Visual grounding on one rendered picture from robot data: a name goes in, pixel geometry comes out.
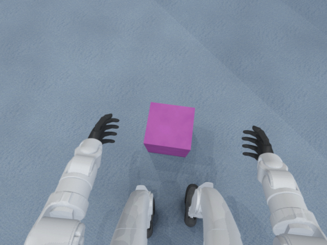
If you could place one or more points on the robot left forearm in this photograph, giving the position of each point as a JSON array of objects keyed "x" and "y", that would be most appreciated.
[{"x": 70, "y": 199}]

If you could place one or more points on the right robot thigh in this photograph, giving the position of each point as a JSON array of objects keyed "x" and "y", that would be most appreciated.
[{"x": 219, "y": 226}]

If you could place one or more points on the left robot hand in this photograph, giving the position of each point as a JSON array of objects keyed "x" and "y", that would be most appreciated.
[{"x": 98, "y": 131}]

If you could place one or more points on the carton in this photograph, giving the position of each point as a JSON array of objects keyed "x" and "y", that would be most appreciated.
[{"x": 169, "y": 129}]

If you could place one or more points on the robot thigh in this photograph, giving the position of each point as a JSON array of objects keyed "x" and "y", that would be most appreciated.
[
  {"x": 219, "y": 226},
  {"x": 132, "y": 225}
]

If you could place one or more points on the right robot upper arm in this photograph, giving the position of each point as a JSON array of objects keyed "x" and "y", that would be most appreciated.
[{"x": 292, "y": 239}]

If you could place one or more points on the left robot upper arm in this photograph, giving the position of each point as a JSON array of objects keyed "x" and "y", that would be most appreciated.
[{"x": 58, "y": 231}]

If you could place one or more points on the left robot thigh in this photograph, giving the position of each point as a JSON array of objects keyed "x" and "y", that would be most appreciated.
[{"x": 132, "y": 225}]

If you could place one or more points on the right robot hand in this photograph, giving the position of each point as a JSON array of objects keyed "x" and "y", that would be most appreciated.
[{"x": 262, "y": 142}]

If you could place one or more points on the robot right forearm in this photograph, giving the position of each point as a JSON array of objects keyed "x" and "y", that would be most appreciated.
[{"x": 289, "y": 213}]

